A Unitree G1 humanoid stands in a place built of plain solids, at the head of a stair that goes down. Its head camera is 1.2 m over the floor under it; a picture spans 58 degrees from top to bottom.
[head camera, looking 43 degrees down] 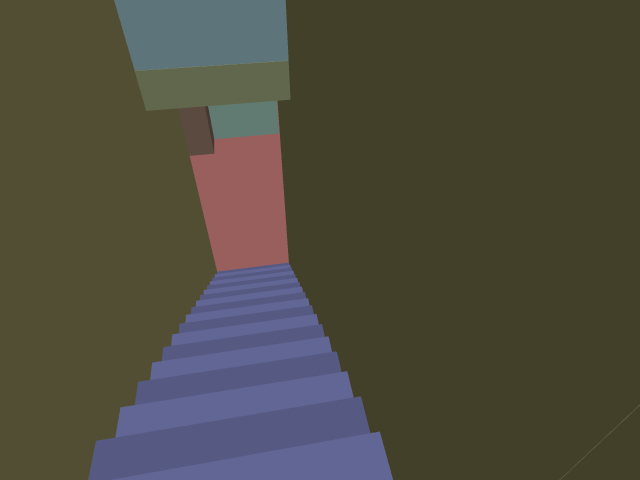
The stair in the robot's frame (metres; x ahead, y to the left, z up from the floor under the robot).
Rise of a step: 0.19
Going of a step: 0.23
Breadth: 1.09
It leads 10 degrees to the left of straight ahead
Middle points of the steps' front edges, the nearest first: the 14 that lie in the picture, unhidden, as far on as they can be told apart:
0.58 0.32 -0.37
0.81 0.36 -0.56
1.04 0.40 -0.74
1.27 0.44 -0.93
1.50 0.48 -1.12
1.73 0.52 -1.30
1.96 0.56 -1.49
2.19 0.60 -1.68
2.42 0.64 -1.86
2.65 0.68 -2.05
2.88 0.72 -2.23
3.11 0.76 -2.42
3.34 0.80 -2.61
3.57 0.84 -2.79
